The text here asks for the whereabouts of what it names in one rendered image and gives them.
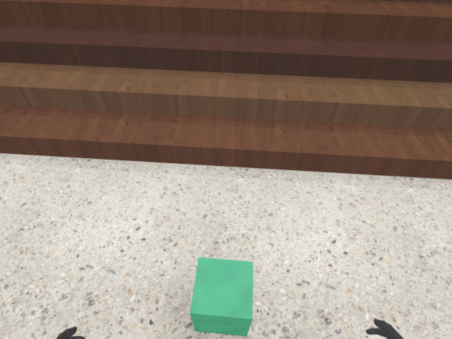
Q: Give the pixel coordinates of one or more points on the right robot hand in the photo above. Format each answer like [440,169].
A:
[385,330]

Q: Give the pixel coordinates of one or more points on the carton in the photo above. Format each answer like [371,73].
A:
[222,300]

